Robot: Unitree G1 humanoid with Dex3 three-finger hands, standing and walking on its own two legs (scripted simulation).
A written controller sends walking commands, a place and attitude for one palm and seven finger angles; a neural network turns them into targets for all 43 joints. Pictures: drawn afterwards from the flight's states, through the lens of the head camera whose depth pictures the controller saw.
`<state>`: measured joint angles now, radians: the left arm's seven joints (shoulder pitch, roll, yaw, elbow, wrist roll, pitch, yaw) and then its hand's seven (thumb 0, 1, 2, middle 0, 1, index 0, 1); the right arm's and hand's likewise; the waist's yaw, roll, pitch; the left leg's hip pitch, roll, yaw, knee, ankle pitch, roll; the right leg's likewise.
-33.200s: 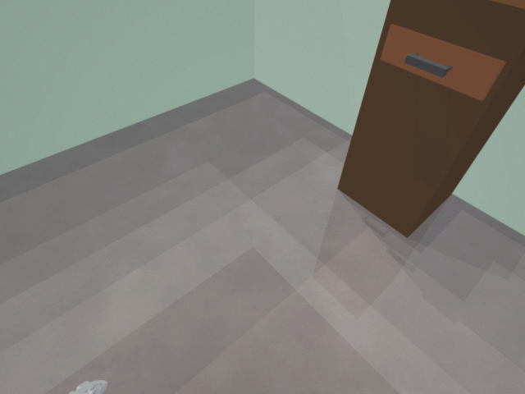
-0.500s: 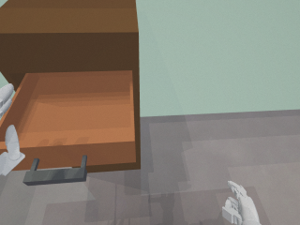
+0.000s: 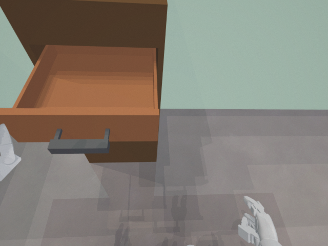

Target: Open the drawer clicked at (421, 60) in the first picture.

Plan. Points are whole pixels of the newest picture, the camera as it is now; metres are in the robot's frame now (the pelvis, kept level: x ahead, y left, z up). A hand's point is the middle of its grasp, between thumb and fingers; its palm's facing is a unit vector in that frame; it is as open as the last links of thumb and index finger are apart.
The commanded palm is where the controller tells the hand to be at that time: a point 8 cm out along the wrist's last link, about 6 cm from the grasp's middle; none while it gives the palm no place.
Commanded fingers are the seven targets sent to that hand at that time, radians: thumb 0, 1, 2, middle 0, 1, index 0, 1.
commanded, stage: step back with the hand held close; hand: left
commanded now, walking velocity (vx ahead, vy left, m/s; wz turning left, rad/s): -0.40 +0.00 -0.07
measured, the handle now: (81, 139) +0.35 +0.23 +0.03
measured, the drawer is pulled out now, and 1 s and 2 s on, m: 0.27 0.27 0.27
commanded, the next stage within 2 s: stop stepping back and stand still in 0.08 s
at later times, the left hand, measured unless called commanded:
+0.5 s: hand out of the picture +0.07 +0.17 +0.19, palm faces +0.37 -0.79 -0.49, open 7.4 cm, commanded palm +0.00 +0.22 +0.22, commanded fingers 0.00 0.90 0.90 -0.20 -0.30 -0.20 -0.30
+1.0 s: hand out of the picture +0.03 +0.17 +0.20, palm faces +0.49 -0.76 -0.42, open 7.4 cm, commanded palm -0.04 +0.21 +0.22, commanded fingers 0.00 0.90 0.90 -0.20 -0.30 -0.20 -0.30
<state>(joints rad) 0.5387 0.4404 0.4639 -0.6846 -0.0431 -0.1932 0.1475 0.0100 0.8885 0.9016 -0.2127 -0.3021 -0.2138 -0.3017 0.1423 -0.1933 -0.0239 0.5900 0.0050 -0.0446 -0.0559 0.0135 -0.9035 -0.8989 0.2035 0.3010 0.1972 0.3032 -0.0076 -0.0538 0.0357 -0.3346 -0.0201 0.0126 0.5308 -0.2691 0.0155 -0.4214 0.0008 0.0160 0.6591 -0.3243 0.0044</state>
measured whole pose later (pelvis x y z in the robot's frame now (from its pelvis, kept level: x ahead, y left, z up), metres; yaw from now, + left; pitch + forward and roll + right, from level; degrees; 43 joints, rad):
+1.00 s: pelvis -0.16 -0.07 -0.01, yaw +2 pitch -2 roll +1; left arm 0.49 0.32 0.38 -0.52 -0.02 -0.19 0.15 0.01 0.89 0.90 -0.21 -0.30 -0.21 -0.30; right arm 0.23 -0.18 0.02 0.68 0.00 -0.08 -0.03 0.01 -0.90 -0.90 0.21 0.30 0.20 0.30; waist 0.00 0.05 -0.02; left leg -0.37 0.03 -0.02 0.98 -0.40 -0.01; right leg -0.27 0.04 -0.13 0.59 -0.30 -0.12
